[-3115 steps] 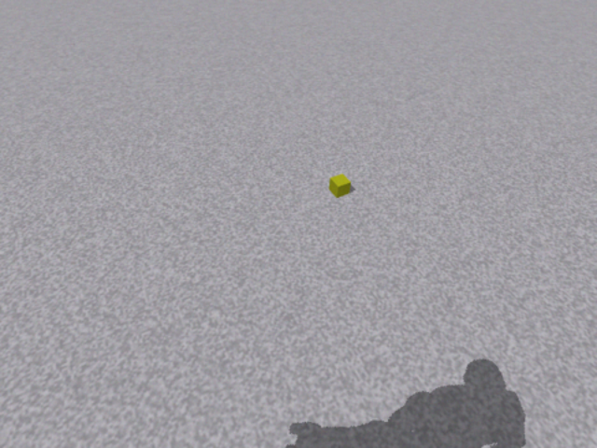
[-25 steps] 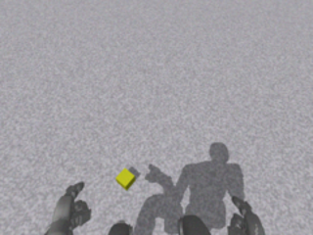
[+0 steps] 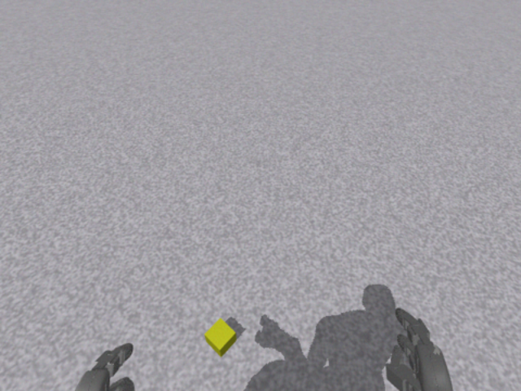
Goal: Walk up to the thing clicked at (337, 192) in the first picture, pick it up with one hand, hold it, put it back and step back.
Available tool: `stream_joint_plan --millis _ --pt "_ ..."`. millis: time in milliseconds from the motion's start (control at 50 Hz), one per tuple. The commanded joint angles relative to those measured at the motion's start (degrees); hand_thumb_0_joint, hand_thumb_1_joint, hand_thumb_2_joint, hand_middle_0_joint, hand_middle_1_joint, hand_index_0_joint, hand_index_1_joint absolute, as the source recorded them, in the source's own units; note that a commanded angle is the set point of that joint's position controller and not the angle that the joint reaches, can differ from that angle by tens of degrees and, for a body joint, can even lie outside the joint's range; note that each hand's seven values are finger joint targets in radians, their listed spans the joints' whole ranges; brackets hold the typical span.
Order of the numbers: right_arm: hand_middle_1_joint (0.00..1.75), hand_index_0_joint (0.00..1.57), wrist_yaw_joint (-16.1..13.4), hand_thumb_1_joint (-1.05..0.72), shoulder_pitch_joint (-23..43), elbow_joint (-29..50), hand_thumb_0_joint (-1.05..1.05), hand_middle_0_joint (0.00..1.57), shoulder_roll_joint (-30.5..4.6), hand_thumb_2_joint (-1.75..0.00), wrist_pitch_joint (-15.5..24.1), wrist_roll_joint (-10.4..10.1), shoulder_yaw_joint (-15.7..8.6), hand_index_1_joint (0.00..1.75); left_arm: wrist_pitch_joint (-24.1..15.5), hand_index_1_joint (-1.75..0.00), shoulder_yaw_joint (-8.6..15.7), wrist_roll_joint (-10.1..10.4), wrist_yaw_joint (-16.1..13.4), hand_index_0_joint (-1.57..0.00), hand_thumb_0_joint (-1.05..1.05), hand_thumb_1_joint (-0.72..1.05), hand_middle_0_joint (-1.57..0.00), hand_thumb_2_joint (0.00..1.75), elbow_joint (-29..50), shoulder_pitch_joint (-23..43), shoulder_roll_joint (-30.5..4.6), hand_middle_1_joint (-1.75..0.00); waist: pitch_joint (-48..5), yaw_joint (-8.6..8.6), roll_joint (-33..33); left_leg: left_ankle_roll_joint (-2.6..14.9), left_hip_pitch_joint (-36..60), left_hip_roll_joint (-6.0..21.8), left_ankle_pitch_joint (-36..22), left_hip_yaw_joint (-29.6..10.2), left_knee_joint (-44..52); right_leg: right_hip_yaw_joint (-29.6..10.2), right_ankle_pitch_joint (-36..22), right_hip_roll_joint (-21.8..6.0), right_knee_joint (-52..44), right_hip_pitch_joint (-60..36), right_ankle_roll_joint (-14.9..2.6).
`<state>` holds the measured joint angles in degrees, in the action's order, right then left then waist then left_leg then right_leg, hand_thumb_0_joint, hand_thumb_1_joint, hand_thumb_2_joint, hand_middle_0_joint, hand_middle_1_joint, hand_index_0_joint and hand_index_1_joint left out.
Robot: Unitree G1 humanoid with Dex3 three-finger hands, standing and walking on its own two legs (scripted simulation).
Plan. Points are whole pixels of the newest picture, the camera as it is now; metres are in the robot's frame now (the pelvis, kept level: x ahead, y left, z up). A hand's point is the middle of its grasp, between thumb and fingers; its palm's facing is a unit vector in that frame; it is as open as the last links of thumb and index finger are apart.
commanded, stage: home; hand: left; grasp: from above
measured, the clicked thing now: (220, 337) +0.46 +0.12 -0.68
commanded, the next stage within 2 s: stand in 1.76 s
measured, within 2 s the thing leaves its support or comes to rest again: neither
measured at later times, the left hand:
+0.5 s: hand out of the picture +0.16 +0.18 -0.05, palm faces +0.04 -0.98 -0.20, open 7.4 cm
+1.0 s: hand out of the picture +0.16 +0.17 -0.05, palm faces +0.04 -0.98 -0.20, open 7.4 cm
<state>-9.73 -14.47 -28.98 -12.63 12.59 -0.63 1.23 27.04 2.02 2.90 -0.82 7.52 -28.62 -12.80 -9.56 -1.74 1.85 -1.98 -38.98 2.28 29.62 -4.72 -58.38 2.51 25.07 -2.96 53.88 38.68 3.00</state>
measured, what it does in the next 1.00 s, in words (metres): stands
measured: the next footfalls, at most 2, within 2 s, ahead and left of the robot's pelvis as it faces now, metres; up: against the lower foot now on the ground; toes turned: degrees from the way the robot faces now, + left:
none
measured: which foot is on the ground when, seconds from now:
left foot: down 0.00-1.00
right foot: down 0.00-1.00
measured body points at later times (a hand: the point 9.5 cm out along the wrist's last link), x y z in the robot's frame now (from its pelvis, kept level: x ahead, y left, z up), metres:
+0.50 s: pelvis -0.01 +0.00 +0.00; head +0.01 +0.01 +0.45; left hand +0.16 +0.23 -0.03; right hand +0.15 -0.24 -0.07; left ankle +0.00 +0.14 -0.68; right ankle +0.02 -0.16 -0.68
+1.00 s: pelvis +0.00 -0.01 +0.00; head +0.02 +0.00 +0.45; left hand +0.16 +0.22 -0.03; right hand +0.16 -0.25 -0.07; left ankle +0.00 +0.14 -0.68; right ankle +0.02 -0.16 -0.68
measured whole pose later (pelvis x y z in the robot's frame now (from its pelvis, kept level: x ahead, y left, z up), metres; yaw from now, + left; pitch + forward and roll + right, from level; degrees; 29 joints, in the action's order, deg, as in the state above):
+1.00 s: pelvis +0.00 -0.01 +0.00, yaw +0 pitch +10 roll -2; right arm -10.2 -15.9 -31.4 -12.5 13.7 -0.4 1.1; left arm 26.7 2.1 2.9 -0.8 7.8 -28.2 -12.6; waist -8.9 -1.9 2.4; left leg -2.4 -39.2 2.8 30.0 -4.6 -58.9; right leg 2.3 25.5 -2.4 54.9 39.3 2.6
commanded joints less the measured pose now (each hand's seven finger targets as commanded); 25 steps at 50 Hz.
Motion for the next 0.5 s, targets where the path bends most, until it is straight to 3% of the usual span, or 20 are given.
stream_joint_plan --millis 0,220,360,480 --pt "0.3 0.2 -0.6 -0.9 2.4 8.0 0.0 0.2 -7.2 -0.9 3.3 0.1 -2.9 0.3 -3.6 -0.3 3.3 -0.6 -0.8 -0.2 0.0 0.9 -0.2 0.9 11.8 2.8 -6.0 -0.3 -4.0 -0.3 2.7 1.63 3.6 -2.4 -14.5 2.2 10.5 2.7 -10.2 3.3 -7.2 -4.7 -2.64" --pt "0.3 0.2 -0.9 -0.9 2.6 8.1 0.0 0.2 -7.0 -0.9 3.2 0.2 -2.7 0.3 -3.4 -0.3 2.9 -0.2 -1.3 -0.2 0.0 0.9 -0.2 0.9 11.3 1.0 -5.3 -0.3 -4.6 -0.33 0.2 2.11 2.6 -2.5 -12.1 2.5 10.4 2.5 -8.5 3.4 -8.0 -5.6 -2.44" --pt "0.3 0.2 -0.9 -0.9 2.2 7.5 0.0 0.2 -7.3 -0.9 3.6 0.2 -2.8 0.3 -3.2 -0.3 3.4 -0.2 -1.0 -0.2 0.0 0.9 -0.2 0.9 11.5 1.4 -5.8 -0.3 -4.3 -0.01 1.9 1.47 2.8 -1.8 -12.0 1.2 11.3 2.8 -7.7 3.5 -6.9 -4.5 -2.74" --pt "0.3 0.2 -0.8 -0.9 2.3 7.8 0.0 0.2 -7.2 -0.9 4.0 0.1 -2.8 0.3 -3.2 -0.3 3.4 -0.1 -0.8 -0.2 0.0 0.9 -0.2 0.9 11.7 1.8 -5.7 -0.3 -2.8 0.18 2.2 1.7 1.6 -1.9 -8.1 1.6 11.6 2.6 -5.0 3.4 -7.6 -4.0 -2.48"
